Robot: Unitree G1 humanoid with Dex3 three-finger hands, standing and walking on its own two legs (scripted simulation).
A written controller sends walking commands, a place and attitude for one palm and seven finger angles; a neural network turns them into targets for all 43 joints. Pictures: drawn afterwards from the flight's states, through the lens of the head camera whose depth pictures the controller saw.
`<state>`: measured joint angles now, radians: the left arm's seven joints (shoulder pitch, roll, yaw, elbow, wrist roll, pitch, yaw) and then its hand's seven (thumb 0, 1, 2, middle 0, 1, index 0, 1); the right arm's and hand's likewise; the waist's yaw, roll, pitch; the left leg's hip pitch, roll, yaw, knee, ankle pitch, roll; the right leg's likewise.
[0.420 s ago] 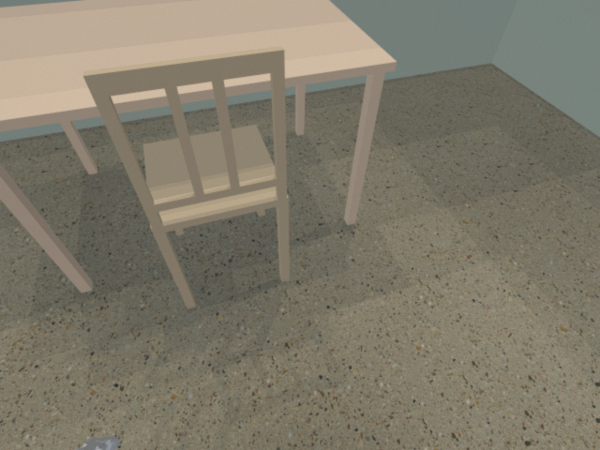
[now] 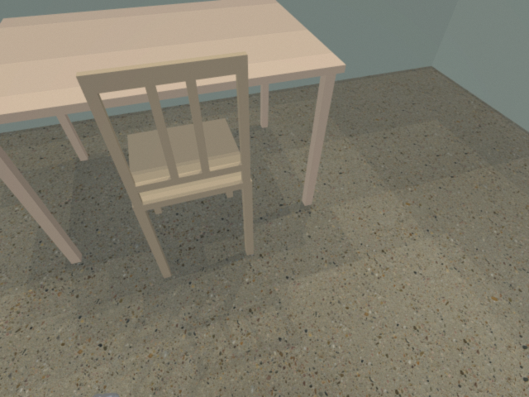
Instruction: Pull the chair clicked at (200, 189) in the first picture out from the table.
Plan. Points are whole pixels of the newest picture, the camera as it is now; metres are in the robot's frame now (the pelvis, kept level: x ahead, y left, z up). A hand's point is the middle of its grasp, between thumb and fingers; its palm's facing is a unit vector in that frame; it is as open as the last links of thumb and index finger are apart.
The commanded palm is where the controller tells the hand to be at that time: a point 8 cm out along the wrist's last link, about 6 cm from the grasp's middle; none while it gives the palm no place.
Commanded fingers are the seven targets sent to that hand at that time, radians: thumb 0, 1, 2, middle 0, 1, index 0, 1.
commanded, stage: stand and wait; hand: left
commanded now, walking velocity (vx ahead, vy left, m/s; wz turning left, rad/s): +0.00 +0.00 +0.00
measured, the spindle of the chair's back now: (163, 136) +0.76 +0.33 -0.07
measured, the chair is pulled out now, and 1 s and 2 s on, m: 0.00 0.00 0.00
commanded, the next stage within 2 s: look at it before walking up in 0.52 s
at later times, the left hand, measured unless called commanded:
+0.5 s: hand out of the picture +0.05 +0.23 -0.15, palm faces -0.02 -0.95 -0.33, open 7.3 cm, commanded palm none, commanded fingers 0.00 0.90 0.90 -0.20 -0.30 -0.20 -0.30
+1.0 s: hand out of the picture +0.04 +0.23 -0.16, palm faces -0.02 -0.95 -0.32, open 7.3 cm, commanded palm none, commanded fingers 0.00 0.90 0.90 -0.20 -0.30 -0.20 -0.30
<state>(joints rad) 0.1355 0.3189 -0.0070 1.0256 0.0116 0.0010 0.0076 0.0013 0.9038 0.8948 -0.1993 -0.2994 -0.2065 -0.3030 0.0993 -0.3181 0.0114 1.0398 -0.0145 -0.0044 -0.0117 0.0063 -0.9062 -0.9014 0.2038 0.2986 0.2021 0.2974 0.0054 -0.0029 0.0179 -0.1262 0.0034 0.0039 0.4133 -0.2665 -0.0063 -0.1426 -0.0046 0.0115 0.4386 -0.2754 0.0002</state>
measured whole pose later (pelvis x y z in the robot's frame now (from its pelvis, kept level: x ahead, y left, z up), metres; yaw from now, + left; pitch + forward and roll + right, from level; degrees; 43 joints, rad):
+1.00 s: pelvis -0.02 +0.00 +0.00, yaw +0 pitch -2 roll +0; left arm 0.16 0.32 0.00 1.09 0.01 -0.01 0.01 0.00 0.90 0.89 -0.20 -0.30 -0.21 -0.30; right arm 0.15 -0.31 0.01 1.12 -0.01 -0.01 -0.01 0.01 -0.91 -0.90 0.20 0.30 0.20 0.30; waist 0.00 0.00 0.02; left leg -0.13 0.02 0.00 0.36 -0.20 -0.02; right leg -0.14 0.01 0.01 0.36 -0.20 -0.01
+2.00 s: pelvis -0.04 +0.01 +0.00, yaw +16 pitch +1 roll +0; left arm 0.19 0.20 0.05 0.97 0.01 0.04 0.03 0.00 0.91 0.90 -0.19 -0.30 -0.20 -0.30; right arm 0.26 -0.19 -0.04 1.00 -0.02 0.03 -0.02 0.01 -0.91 -0.90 0.20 0.30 0.20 0.30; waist -0.03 0.01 0.03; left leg -0.28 -0.07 -0.09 0.44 -0.16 0.04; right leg -0.29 -0.01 0.00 0.69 -0.41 0.04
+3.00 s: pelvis +0.17 +0.05 -0.01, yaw +20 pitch -1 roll -1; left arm 0.20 0.16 0.06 1.04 0.02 -0.07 0.01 -0.01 0.91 0.90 -0.19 -0.30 -0.20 -0.30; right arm 0.34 -0.16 -0.05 1.13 -0.02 0.00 0.00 0.01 -0.91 -0.90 0.20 0.30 0.20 0.30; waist -0.03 0.02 0.03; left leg -0.42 0.11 0.06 1.16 -0.37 0.02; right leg -0.26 -0.02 -0.17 0.52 -0.24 -0.05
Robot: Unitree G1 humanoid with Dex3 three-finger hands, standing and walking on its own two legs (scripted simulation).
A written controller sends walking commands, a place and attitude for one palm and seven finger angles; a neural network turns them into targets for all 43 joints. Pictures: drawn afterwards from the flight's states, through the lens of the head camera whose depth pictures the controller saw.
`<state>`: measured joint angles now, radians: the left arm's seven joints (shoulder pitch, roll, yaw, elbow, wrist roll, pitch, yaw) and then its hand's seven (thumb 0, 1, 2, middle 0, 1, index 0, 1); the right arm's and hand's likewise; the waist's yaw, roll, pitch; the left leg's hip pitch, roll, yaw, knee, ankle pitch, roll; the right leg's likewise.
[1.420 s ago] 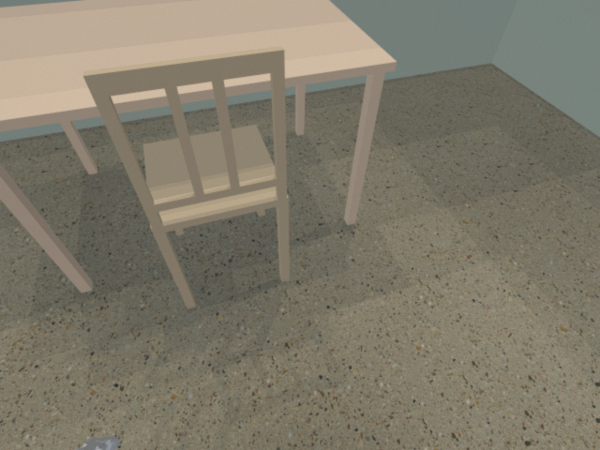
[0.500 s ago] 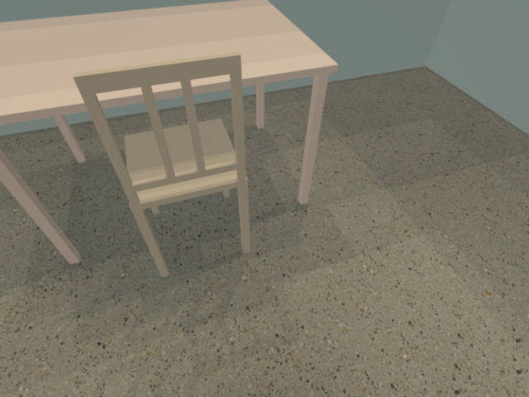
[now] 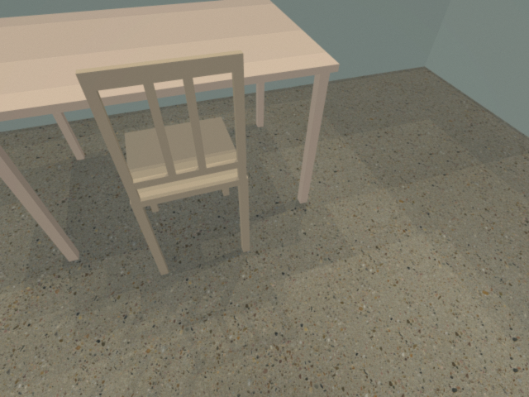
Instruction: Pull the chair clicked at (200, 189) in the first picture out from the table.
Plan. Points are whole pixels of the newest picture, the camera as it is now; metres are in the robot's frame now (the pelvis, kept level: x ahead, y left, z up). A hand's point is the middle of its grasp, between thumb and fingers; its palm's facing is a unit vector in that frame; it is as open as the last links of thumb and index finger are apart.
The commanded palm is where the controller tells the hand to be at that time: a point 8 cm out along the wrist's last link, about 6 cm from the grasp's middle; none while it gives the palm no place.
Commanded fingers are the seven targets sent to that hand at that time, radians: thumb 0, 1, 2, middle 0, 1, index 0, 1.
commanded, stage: look at it before walking up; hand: left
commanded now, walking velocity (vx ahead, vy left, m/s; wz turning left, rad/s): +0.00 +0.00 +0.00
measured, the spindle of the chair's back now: (161, 133) +0.78 +0.34 -0.07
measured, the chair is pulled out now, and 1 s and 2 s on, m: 0.00 0.00 0.00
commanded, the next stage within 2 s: turn to face it in 0.12 s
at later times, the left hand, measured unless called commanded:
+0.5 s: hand out of the picture +0.05 +0.23 -0.18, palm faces +0.08 -0.96 -0.28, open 7.3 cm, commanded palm none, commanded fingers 0.00 0.90 0.90 -0.20 -0.30 -0.20 -0.30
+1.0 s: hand out of the picture +0.00 +0.22 -0.17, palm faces +0.29 -0.92 -0.25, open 7.3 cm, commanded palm none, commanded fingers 0.00 0.90 0.90 -0.20 -0.30 -0.20 -0.30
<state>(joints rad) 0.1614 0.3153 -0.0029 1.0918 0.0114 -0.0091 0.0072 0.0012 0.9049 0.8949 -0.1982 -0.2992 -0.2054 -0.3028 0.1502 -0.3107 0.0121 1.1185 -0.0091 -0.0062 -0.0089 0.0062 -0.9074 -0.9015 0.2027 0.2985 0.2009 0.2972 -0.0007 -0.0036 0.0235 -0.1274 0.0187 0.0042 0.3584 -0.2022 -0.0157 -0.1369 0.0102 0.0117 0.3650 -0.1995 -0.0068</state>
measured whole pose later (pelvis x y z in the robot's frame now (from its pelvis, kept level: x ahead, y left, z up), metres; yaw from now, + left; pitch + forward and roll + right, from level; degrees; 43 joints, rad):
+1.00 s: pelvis -0.02 +0.01 -0.01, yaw +16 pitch +1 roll +0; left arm 0.19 0.20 0.05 0.97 0.01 0.04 0.03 0.00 0.91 0.90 -0.19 -0.30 -0.20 -0.30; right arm 0.26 -0.19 -0.04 1.00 -0.02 0.03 -0.02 0.01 -0.91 -0.90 0.20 0.30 0.20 0.30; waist -0.03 0.01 0.03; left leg -0.28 -0.07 -0.09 0.44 -0.16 0.04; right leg -0.29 -0.01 0.00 0.69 -0.41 0.04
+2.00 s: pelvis +0.19 +0.06 -0.01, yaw +21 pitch -1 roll -1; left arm 0.20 0.16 0.06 1.04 0.02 -0.07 0.01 -0.01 0.91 0.90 -0.19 -0.30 -0.20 -0.30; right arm 0.34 -0.16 -0.05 1.13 -0.02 0.00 0.00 0.01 -0.91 -0.90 0.20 0.30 0.20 0.30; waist -0.03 0.02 0.03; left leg -0.42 0.11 0.06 1.16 -0.37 0.02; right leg -0.26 -0.02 -0.17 0.52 -0.24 -0.05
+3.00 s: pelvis +0.34 +0.13 -0.02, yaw +20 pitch +0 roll +0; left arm 0.20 0.17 0.04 0.98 0.03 0.01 0.06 0.00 0.90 0.89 -0.20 -0.30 -0.21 -0.30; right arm 0.17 -0.20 -0.05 0.95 0.00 0.03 -0.02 0.01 -0.91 -0.90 0.20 0.30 0.20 0.30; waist 0.01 -0.01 0.04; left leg -0.24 0.01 0.03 0.60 -0.37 -0.02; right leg -0.34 -0.06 -0.08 0.56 -0.21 0.01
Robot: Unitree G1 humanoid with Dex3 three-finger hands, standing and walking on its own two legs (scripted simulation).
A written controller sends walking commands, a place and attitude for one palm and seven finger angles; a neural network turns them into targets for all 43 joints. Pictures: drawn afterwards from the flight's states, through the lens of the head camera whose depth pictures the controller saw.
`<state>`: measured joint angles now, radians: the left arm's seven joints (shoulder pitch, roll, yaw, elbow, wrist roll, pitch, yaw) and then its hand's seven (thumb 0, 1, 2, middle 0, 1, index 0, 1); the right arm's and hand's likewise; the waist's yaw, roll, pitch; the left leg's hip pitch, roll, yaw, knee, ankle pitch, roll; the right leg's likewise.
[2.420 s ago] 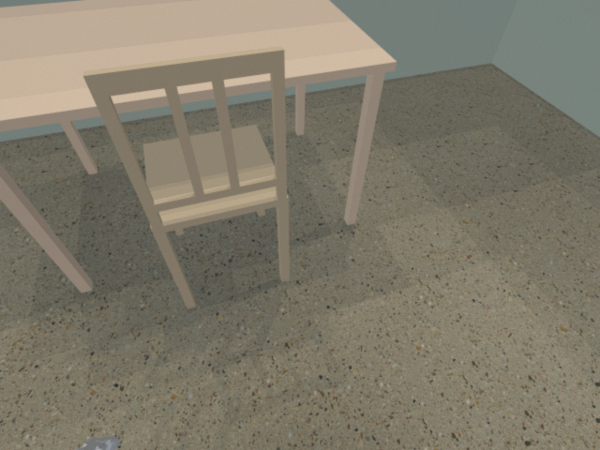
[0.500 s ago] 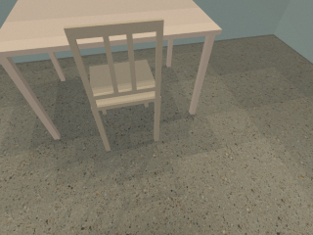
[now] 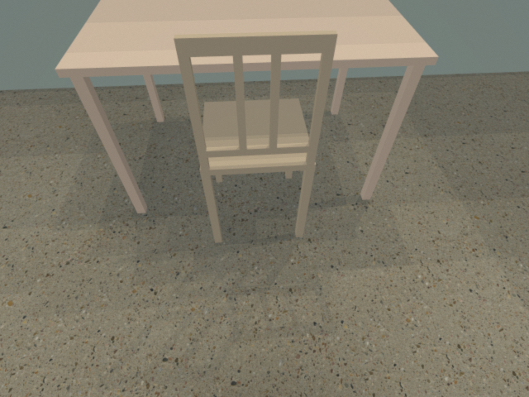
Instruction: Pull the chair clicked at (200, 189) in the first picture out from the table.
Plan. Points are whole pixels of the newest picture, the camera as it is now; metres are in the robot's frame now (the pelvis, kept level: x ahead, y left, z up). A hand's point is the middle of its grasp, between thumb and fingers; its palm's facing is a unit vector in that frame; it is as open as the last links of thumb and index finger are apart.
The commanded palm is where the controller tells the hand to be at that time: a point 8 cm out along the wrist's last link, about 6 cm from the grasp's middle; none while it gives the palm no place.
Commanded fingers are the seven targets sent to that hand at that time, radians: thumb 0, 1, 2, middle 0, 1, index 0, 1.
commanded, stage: take the last steps up to it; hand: left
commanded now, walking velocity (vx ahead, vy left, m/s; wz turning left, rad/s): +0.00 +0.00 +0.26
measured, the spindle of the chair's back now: (240, 106) +0.86 +0.10 -0.07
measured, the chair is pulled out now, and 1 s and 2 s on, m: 0.00 0.00 0.00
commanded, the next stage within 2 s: come to a stop and stand still in 1.22 s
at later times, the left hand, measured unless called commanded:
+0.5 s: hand out of the picture -0.08 +0.17 -0.18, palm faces +0.20 -0.97 -0.15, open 7.3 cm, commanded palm none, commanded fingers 0.00 0.90 0.90 -0.20 -0.30 -0.20 -0.30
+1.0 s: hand (180, 328) +0.27 +0.18 -0.17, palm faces +0.11 -0.97 -0.20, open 7.3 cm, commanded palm none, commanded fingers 0.00 0.90 0.90 -0.20 -0.30 -0.20 -0.30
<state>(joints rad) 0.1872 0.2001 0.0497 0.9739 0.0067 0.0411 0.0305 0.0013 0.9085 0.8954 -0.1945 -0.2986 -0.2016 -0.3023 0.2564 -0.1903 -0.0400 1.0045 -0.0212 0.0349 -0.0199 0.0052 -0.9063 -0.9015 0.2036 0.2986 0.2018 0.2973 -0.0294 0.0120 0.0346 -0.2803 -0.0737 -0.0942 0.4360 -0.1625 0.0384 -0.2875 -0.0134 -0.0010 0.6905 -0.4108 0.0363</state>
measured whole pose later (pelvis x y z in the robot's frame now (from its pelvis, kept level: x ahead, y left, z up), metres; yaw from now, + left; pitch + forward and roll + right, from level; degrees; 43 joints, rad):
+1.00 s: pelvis +0.22 -0.01 -0.01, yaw +5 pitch -1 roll -1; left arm 0.20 0.16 0.06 1.04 0.02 -0.07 0.01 -0.01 0.91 0.90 -0.19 -0.30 -0.20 -0.30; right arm 0.34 -0.16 -0.05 1.13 -0.02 0.00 0.00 0.01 -0.91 -0.90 0.20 0.30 0.20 0.30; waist -0.03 0.02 0.03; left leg -0.42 0.11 0.06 1.16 -0.37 0.02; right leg -0.26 -0.02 -0.17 0.52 -0.24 -0.05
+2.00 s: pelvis +0.38 +0.02 -0.01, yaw +4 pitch +0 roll +0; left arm 0.20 0.17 0.04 0.98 0.03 0.01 0.06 0.00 0.90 0.89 -0.20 -0.30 -0.21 -0.30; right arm 0.17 -0.20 -0.05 0.95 0.00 0.03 -0.02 0.01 -0.91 -0.90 0.20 0.30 0.20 0.30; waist 0.01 -0.01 0.04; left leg -0.24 0.01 0.03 0.60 -0.37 -0.02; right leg -0.34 -0.06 -0.08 0.56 -0.21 0.01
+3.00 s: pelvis +0.41 +0.02 +0.00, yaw +4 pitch -1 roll +0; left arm 0.25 0.16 0.00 1.10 0.01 -0.02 0.04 0.00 0.93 0.90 -0.20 -0.30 -0.20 -0.30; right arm 0.27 -0.15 0.01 1.13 -0.01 -0.02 -0.04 0.01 -0.91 -0.90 0.20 0.30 0.20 0.30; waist 0.00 0.02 0.03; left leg -0.09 0.00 0.05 0.43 -0.32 0.01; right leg -0.24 -0.02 0.00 0.48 -0.23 0.01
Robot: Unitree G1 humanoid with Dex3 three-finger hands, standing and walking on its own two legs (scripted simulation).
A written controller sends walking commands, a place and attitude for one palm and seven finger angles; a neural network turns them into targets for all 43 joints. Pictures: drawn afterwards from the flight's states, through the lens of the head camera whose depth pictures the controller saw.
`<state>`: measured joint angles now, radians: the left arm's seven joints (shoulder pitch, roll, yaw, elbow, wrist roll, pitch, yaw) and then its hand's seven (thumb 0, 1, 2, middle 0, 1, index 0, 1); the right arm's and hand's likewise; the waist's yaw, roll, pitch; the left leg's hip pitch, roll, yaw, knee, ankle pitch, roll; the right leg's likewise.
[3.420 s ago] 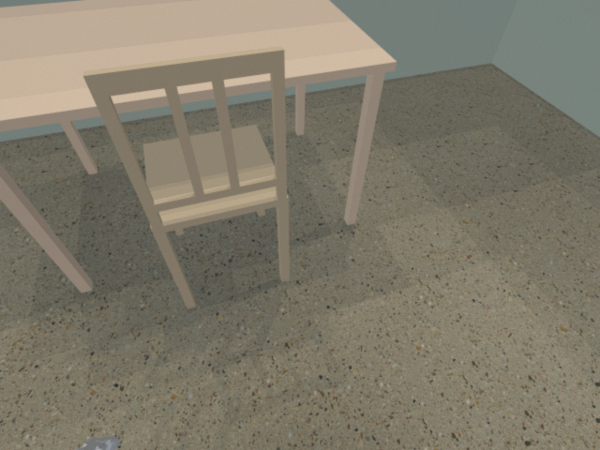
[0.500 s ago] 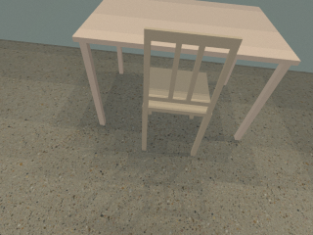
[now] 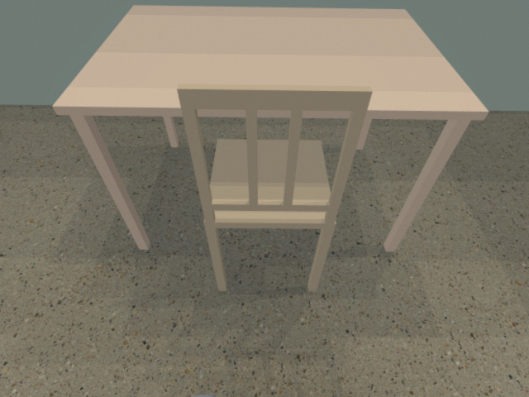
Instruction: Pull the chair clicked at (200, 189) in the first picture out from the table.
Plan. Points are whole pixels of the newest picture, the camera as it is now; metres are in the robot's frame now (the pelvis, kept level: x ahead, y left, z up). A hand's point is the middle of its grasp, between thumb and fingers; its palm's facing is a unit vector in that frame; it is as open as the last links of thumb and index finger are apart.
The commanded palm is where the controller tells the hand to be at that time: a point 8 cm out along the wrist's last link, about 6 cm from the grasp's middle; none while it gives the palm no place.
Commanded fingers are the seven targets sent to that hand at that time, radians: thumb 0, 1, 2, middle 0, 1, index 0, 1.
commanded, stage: take the last steps up to it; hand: left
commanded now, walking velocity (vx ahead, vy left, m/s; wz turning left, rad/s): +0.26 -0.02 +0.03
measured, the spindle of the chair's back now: (252, 161) +0.65 +0.05 -0.06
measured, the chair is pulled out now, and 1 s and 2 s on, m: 0.00 0.00 0.00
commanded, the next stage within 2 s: come to a stop and stand still in 0.22 s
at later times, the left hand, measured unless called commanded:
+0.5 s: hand (161, 386) +0.18 +0.19 -0.18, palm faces +0.04 -0.99 -0.16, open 7.3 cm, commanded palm none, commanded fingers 0.00 0.90 0.90 -0.20 -0.30 -0.20 -0.30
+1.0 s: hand (164, 355) +0.23 +0.20 -0.17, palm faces +0.05 -0.97 -0.23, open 7.3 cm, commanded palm none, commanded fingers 0.00 0.90 0.90 -0.20 -0.30 -0.20 -0.30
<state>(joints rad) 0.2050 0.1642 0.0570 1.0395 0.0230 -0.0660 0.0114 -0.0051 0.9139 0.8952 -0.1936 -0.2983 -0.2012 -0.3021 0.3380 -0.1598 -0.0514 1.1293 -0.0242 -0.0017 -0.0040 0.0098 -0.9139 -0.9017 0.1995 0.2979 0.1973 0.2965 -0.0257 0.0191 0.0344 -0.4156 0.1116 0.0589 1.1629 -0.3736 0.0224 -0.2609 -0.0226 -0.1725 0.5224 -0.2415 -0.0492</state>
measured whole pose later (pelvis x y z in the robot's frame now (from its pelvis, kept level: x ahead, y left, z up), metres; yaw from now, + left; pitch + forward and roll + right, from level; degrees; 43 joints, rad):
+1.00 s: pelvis +0.16 +0.01 +0.00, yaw +0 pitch +0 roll +0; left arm 0.20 0.17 0.04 0.98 0.03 0.01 0.06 0.00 0.90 0.89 -0.20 -0.30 -0.21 -0.30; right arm 0.17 -0.20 -0.05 0.95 0.00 0.03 -0.02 0.01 -0.91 -0.90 0.20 0.30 0.20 0.30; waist 0.01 -0.01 0.04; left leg -0.24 0.01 0.03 0.60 -0.37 -0.02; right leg -0.34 -0.06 -0.08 0.56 -0.21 0.01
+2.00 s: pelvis +0.20 +0.02 +0.01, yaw -1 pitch -1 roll +0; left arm 0.25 0.16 0.00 1.10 0.01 -0.02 0.04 0.00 0.93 0.90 -0.20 -0.30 -0.20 -0.30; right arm 0.27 -0.15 0.01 1.13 -0.01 -0.02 -0.04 0.01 -0.91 -0.90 0.20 0.30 0.20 0.30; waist 0.00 0.02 0.03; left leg -0.09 0.00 0.05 0.43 -0.32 0.01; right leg -0.24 -0.02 0.00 0.48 -0.23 0.01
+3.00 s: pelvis +0.20 +0.01 +0.01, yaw -1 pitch -1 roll +0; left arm 0.32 0.12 0.00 1.13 0.01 -0.02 0.04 0.00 0.91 0.90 -0.19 -0.30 -0.20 -0.30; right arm 0.33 -0.11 0.02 1.15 0.00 -0.03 -0.04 0.00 -0.91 -0.90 0.20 0.30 0.20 0.30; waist 0.01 0.00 0.02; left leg -0.08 0.01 0.04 0.42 -0.32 0.00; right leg -0.22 -0.01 -0.01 0.46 -0.22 0.00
